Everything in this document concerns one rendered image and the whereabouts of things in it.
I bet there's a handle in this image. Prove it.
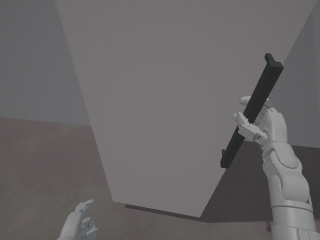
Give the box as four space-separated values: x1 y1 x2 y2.
220 53 284 169

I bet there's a right robot hand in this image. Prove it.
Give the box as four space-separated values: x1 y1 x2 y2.
232 96 288 151

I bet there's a right robot forearm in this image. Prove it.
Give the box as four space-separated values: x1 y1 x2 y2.
261 142 320 240

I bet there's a fridge door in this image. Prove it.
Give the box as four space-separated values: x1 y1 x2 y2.
55 0 317 218

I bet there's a left robot hand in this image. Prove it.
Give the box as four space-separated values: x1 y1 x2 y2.
59 199 98 240

